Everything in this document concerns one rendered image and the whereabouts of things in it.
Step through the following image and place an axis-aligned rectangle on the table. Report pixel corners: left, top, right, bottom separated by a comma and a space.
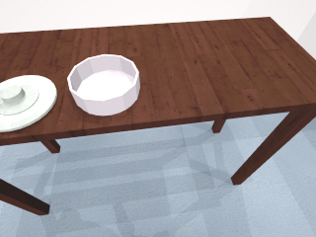
0, 17, 316, 216

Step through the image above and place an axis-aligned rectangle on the pot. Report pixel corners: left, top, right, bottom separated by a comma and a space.
67, 54, 140, 117

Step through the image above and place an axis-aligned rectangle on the knob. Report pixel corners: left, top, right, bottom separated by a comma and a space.
0, 84, 26, 104

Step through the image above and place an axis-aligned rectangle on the lid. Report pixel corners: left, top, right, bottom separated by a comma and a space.
0, 75, 57, 132

